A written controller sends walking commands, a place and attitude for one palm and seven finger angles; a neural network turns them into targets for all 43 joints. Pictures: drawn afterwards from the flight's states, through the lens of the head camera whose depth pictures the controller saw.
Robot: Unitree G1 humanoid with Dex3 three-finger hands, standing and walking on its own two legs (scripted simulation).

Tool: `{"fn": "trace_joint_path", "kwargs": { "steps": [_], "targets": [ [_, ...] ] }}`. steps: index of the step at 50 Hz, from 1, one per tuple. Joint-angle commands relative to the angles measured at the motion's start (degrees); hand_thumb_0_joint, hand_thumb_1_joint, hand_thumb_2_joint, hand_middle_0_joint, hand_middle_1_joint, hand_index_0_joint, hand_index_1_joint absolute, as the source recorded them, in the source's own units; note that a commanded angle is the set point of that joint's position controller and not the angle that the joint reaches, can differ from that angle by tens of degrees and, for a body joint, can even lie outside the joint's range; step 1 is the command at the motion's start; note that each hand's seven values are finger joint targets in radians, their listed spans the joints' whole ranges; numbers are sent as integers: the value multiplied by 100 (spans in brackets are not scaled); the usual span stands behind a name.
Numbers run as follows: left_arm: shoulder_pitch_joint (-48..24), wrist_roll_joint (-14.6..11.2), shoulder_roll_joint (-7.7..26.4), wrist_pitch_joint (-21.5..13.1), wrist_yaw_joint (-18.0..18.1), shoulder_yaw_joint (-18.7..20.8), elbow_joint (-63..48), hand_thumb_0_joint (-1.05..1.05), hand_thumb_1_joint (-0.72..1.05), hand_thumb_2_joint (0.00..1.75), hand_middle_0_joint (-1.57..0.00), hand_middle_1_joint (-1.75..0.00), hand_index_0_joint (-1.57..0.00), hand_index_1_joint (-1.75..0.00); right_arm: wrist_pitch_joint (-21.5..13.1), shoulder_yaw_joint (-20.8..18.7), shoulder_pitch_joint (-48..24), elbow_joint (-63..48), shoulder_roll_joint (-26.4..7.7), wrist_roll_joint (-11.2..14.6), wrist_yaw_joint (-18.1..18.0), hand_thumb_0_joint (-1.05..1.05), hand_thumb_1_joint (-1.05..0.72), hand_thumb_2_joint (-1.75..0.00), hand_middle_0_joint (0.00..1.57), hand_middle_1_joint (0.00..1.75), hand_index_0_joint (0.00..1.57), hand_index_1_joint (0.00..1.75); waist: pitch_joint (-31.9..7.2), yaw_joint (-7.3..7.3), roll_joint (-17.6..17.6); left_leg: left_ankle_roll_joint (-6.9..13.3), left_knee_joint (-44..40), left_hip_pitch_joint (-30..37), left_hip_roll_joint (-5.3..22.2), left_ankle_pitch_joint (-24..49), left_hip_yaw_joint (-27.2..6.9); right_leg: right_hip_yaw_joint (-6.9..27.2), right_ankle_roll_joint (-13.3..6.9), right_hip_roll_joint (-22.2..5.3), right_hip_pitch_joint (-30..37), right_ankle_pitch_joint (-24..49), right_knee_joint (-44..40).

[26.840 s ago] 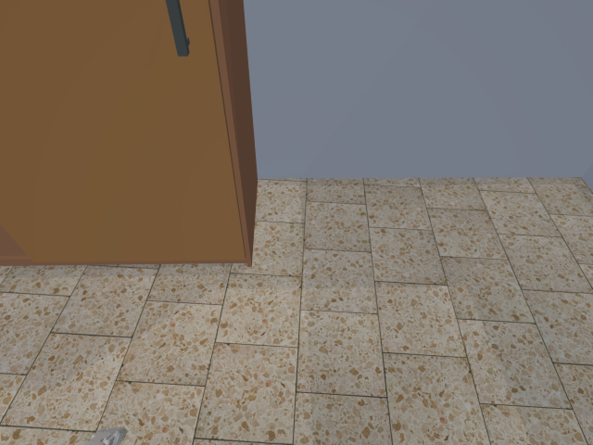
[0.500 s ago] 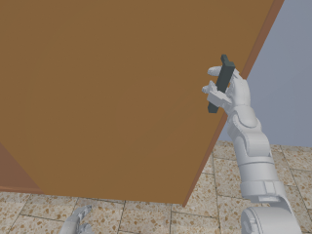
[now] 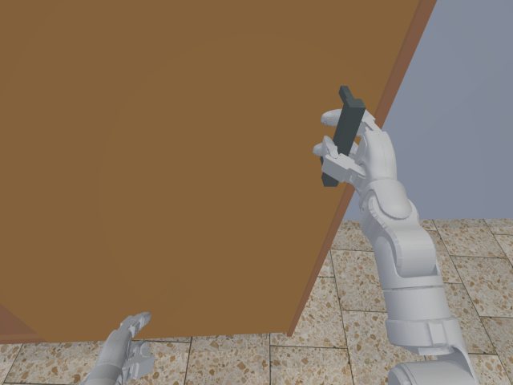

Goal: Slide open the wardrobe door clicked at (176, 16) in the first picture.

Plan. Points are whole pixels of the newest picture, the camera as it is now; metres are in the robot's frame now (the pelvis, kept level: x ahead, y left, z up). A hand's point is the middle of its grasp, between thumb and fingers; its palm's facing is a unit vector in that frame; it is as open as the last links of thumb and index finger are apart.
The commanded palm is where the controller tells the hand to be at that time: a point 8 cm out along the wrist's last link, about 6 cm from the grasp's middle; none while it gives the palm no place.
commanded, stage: tug the door sideways, standing still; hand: right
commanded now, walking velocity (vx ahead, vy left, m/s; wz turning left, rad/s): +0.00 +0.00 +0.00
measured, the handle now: (337, 138) +0.43 -0.09 +0.20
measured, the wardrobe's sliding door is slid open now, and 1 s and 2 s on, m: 0.00 0.05 0.33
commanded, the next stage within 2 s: step sideways, sliding the door along in 0.42 s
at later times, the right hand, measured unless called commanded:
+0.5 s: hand (313, 161) +0.37 -0.04 +0.20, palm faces -0.08 +0.99 -0.07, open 5.9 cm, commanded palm +0.36 -0.05 +0.20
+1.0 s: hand (294, 159) +0.39 -0.02 +0.19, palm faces -0.01 +0.99 -0.10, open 5.8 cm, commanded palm +0.36 -0.02 +0.20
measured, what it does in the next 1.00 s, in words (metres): steps on the spot: left foot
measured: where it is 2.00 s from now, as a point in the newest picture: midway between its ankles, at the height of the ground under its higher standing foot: outside the picture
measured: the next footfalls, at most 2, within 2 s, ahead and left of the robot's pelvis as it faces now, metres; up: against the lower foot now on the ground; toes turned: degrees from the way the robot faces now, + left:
left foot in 0.98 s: +0.05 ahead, +0.21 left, +0.00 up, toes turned +7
right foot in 1.18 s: +0.03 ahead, +0.00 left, +0.00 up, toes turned -7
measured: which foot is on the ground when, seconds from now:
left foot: down 0.00-0.64, up 0.66-0.96, down 0.98-1.00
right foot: down 0.00-1.00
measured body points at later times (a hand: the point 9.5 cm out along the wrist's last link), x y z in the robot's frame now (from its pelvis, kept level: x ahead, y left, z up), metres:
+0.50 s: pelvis -0.03 -0.02 +0.00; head -0.03 -0.01 +0.45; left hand +0.12 +0.19 -0.12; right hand +0.37 -0.10 +0.20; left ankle -0.03 +0.07 -0.74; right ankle -0.06 -0.11 -0.74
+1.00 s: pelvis -0.03 +0.07 -0.02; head +0.02 +0.08 +0.43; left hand +0.12 +0.29 -0.14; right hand +0.38 -0.07 +0.19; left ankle +0.01 +0.20 -0.74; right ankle -0.06 -0.11 -0.74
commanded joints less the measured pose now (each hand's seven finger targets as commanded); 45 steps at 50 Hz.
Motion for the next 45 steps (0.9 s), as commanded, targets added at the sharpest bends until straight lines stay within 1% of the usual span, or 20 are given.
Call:
{"fn": "trace_joint_path", "kwargs": {
  "steps": [1,5,11,16,18,19,25,26,27,28,29,30,31,33,34,36,38,41,44,45],
  "targets": [
    [-423,13,366,-271,-23,184,-789,0,90,90,-20,-30,-20,-30,-550,671,-2891,-1224,215,-19,165,0,-90,-90,45,140,45,140,-2036,372,472,-217,235,674,276,3945,-356,112,-165,-47,859,3631,298],
    [-472,42,332,-272,-41,159,-763,0,90,90,-20,-30,-20,-30,-749,971,-3185,-963,553,26,206,0,-90,-90,45,140,45,140,-1957,413,715,-191,230,540,252,3620,-319,202,-169,-56,853,3439,285],
    [-505,32,266,-331,-79,136,-681,0,90,90,-20,-30,-20,-30,-1011,1364,-3772,-654,980,25,189,0,-90,-90,45,140,45,140,-1886,471,283,-121,246,140,223,2877,-285,333,-108,-127,984,3250,291],
    [-410,34,239,-399,-134,153,-569,0,90,90,-20,-30,-20,-30,-1194,1718,-4133,-353,1406,-2,67,0,-90,-90,45,140,45,140,-1797,543,274,-94,243,-183,187,2283,-233,492,-29,-212,1026,3074,256],
    [-378,35,263,-421,-144,173,-519,0,90,90,-20,-30,-20,-30,-1261,1734,-4157,-136,1414,-7,-2,0,-90,-90,45,140,45,140,-1756,519,407,-87,252,-261,167,2029,-200,571,13,-256,992,2953,204],
    [-344,51,247,-440,-154,169,-510,0,90,90,-20,-30,-20,-30,-1282,1734,-4262,-153,1478,0,-38,0,-90,-90,45,140,45,140,-1815,524,306,-77,242,-280,166,1992,-208,573,28,-243,1031,2945,190],
    [-183,62,235,-528,-204,197,-383,0,90,90,-20,-30,-20,-30,-1358,1870,-4563,158,1716,-43,-221,0,-90,-90,45,140,45,140,-1871,545,416,-84,295,-437,138,1845,-191,657,121,-283,1059,3018,193],
    [-90,68,269,-519,-177,212,-252,0,90,90,-20,-30,-20,-30,-1333,1580,-4756,530,1439,-36,-277,0,-90,-90,45,140,45,140,-1736,586,513,-89,224,-467,124,1800,-206,592,137,-258,921,2793,173],
    [-350,164,534,-504,34,221,-317,0,90,90,-20,-30,-20,-30,-2067,-136,-4856,143,-1290,-332,-310,0,-90,-90,45,140,45,140,-1228,219,503,-234,293,-250,430,1098,-520,612,-192,-612,-81,1867,11],
    [-377,190,442,-473,110,199,-258,0,90,90,-20,-30,-20,-30,-2395,44,-4700,236,-1076,-405,-259,0,-90,-90,45,140,45,140,-1004,239,633,-234,254,-36,481,773,-530,678,-235,-595,-416,994,-196],
    [-405,163,347,-457,148,210,-266,0,90,90,-20,-30,-20,-30,-2509,485,-4259,674,-340,-386,-183,0,-90,-90,45,140,45,140,-929,278,606,-254,404,-207,461,635,-500,726,-300,-701,-375,633,-226],
    [-428,198,313,-489,192,202,-339,0,90,90,-20,-30,-20,-30,-2606,744,-4166,616,39,-324,-78,0,-90,-90,45,140,45,140,-1009,286,358,-259,861,-405,378,498,-417,1058,-390,-976,-242,525,-368],
    [-486,205,319,-511,236,243,-369,0,90,90,-20,-30,-20,-30,-2690,753,-4195,606,9,-289,-9,0,-90,-90,45,140,45,140,-1052,294,103,-247,1404,-734,267,210,-415,1591,-543,-1381,-27,476,-499],
    [-491,268,293,-536,292,338,-416,0,90,90,-20,-30,-20,-30,-2850,702,-4524,349,-135,-270,50,0,-90,-90,45,140,45,140,-1192,330,-302,-209,2740,-1815,239,-1086,-650,2655,-1040,-2149,844,1022,-730],
    [-529,255,275,-552,282,364,-366,0,90,90,-20,-30,-20,-30,-2869,622,-4548,349,-214,-304,58,0,-90,-90,45,140,45,140,-1201,314,-211,-195,3195,-2343,299,-1224,-816,2736,-1179,-2376,1330,1542,-653],
    [-488,231,287,-531,281,404,-310,0,90,90,-20,-30,-20,-30,-2924,534,-4591,183,-257,-298,63,0,-90,-90,45,140,45,140,-1199,320,141,-201,3222,-2728,492,-1085,-965,2336,-1274,-2549,1834,2679,-255],
    [-421,217,350,-470,286,454,-313,0,90,90,-20,-30,-20,-30,-2973,475,-4471,176,-331,-321,82,0,-90,-90,45,140,45,140,-1290,320,306,-197,2749,-2439,527,-1040,-847,1871,-1174,-2475,1834,3104,-2],
    [-342,159,399,-457,270,508,-350,0,90,90,-20,-30,-20,-30,-3038,545,-4432,74,-285,-370,138,0,-90,-90,45,140,45,140,-1332,350,-145,-238,2032,-1840,404,-798,-450,1126,-942,-2254,1669,3140,97],
    [-337,132,413,-523,241,546,-401,0,90,90,-20,-30,-20,-30,-3124,414,-4343,-59,-539,-396,186,0,-90,-90,45,140,45,140,-1321,378,-691,-269,1404,-1385,260,-470,-178,638,-736,-2062,1525,3464,360],
    [-381,119,420,-537,218,539,-443,0,90,90,-20,-30,-20,-30,-3167,386,-4323,-172,-610,-396,198,0,-90,-90,45,140,45,140,-1292,361,-761,-270,1090,-1007,184,-296,-77,444,-613,-1974,1282,3521,510]
  ]
}}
